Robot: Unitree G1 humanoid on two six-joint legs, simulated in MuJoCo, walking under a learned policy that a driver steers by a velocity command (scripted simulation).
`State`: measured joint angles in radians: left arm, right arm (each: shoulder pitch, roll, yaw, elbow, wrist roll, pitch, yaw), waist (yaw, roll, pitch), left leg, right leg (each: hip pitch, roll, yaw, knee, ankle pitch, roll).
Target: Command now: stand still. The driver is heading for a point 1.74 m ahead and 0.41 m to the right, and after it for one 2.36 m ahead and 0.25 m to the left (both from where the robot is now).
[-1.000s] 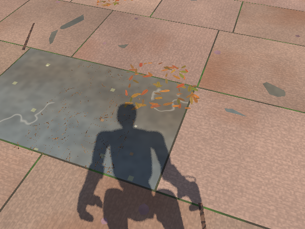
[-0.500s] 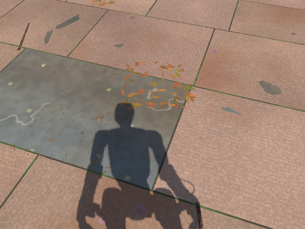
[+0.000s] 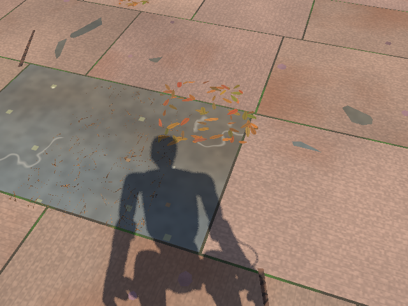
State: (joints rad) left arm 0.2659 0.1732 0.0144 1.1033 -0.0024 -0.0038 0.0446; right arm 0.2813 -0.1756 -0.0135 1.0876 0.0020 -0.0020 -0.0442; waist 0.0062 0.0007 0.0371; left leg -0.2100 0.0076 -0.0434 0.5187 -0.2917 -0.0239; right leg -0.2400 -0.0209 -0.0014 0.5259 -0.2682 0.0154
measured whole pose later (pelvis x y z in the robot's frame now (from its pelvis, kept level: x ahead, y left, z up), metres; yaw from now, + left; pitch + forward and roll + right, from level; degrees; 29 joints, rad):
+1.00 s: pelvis +0.29 -0.03 -0.01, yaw +0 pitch +1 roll +0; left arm 0.10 0.25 0.04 0.89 -0.01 -0.11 -0.04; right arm 0.39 -0.23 -0.03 1.01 0.03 -0.11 -0.01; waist -0.02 0.01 0.04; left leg -0.29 0.03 -0.06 1.22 -0.39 0.04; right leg -0.42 0.04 -0.07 0.55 -0.16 -0.07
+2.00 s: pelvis +0.86 -0.01 -0.01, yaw -14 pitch +2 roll +2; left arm 0.06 0.22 0.06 0.78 -0.02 -0.04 -0.06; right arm 0.33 -0.25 -0.07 0.97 0.01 -0.06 -0.03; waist -0.05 -0.01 0.03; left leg 0.11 0.03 0.29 0.33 -0.45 -0.03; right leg -0.58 -0.03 -0.08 0.63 -0.11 -0.11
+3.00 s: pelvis +1.35 -0.25 -0.01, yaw -38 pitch +3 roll +2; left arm 0.04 0.25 0.04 0.63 -0.02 -0.07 -0.03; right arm 0.40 -0.29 -0.06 0.90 0.03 -0.07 0.01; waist -0.10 -0.02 0.00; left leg 0.01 0.02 0.06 0.33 -0.38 -0.03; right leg -0.49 -0.03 -0.01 0.51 -0.08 -0.06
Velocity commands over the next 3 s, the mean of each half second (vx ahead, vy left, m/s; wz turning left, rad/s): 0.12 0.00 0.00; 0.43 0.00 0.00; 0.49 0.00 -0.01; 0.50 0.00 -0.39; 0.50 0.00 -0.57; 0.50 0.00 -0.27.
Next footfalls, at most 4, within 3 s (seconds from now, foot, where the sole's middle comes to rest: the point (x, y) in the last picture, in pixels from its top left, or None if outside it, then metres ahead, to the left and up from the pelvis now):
0.88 right None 0.41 -0.11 -0.77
1.46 left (181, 240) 0.74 0.12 -0.77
2.02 right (249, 179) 1.01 -0.14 -0.77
2.50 left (229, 120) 1.36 -0.08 -0.77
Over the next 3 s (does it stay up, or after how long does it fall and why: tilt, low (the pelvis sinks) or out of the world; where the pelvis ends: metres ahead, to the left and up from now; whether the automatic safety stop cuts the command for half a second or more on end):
stays up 1.35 -0.25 -0.01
